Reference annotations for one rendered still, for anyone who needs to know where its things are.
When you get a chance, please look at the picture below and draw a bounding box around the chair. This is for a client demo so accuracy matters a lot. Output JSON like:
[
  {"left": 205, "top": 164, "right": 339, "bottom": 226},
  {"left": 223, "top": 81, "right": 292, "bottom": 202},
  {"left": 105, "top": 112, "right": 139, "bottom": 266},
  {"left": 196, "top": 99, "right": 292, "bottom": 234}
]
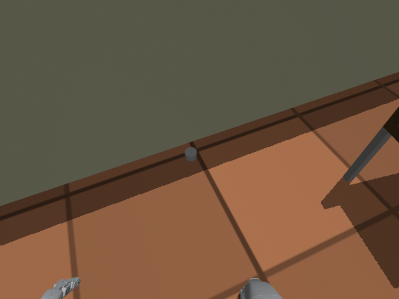
[{"left": 343, "top": 107, "right": 399, "bottom": 182}]

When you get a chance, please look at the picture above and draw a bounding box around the left robot hand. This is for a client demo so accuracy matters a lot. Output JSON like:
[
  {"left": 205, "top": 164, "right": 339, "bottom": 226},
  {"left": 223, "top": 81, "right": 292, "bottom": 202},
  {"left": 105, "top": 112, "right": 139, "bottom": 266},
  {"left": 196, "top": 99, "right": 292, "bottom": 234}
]
[{"left": 40, "top": 277, "right": 80, "bottom": 299}]

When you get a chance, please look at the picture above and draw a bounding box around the tin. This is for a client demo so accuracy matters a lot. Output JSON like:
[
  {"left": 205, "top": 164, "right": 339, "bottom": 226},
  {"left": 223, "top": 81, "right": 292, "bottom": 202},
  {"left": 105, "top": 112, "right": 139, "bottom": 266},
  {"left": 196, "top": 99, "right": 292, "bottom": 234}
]
[{"left": 185, "top": 147, "right": 197, "bottom": 161}]

